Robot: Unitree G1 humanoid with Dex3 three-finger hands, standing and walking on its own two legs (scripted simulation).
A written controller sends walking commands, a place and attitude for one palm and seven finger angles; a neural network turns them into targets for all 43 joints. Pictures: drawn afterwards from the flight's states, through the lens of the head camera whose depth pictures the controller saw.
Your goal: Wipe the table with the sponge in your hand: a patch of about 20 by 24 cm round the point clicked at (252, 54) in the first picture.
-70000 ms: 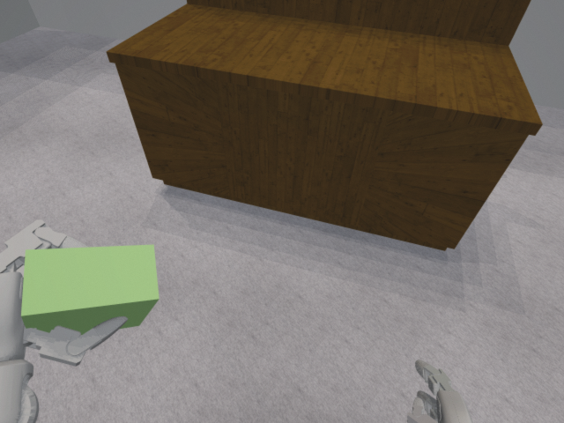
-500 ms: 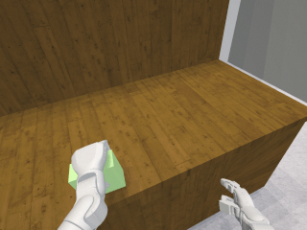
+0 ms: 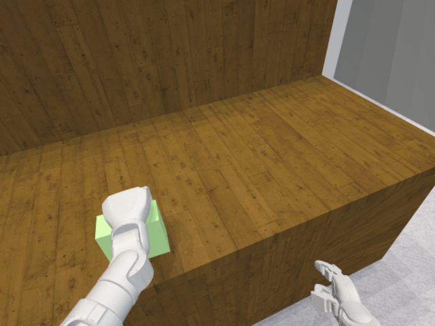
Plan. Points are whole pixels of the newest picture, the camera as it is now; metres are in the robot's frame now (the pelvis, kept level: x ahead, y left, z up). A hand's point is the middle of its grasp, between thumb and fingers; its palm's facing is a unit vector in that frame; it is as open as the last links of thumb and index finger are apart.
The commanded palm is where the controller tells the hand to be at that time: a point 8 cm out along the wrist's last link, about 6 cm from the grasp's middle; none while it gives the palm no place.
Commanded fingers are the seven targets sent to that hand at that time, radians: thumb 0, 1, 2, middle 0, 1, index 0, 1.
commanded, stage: wipe forward along the middle lane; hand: left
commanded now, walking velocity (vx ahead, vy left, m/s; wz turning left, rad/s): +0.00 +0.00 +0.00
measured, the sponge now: (137, 239) +0.29 +0.22 -0.01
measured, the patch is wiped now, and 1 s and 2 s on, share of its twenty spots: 0.95 0.95 0.95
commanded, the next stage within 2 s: slide back across to the first lane in 1.24 s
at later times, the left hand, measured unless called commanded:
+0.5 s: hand (133, 210) +0.33 +0.24 +0.03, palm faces -0.06 -0.05 -1.00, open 9.7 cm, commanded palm +0.31 +0.24 +0.07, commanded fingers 0.00 0.10 1.30 -1.20 -1.60 -1.20 -1.60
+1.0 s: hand (125, 190) +0.39 +0.28 +0.03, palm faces -0.10 -0.03 -0.99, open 9.7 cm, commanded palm +0.37 +0.28 +0.07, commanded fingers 0.00 0.10 1.30 -1.20 -1.60 -1.20 -1.60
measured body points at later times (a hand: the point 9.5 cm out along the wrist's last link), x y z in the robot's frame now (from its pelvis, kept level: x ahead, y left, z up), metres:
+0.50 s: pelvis -0.01 -0.01 -0.01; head -0.02 -0.04 +0.44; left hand +0.33 +0.24 +0.09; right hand +0.18 -0.25 -0.11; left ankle +0.01 +0.12 -0.74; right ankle +0.01 -0.07 -0.74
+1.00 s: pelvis -0.01 +0.00 -0.01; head +0.02 -0.02 +0.44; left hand +0.39 +0.27 +0.09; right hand +0.13 -0.26 -0.14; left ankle +0.01 +0.12 -0.74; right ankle +0.01 -0.07 -0.74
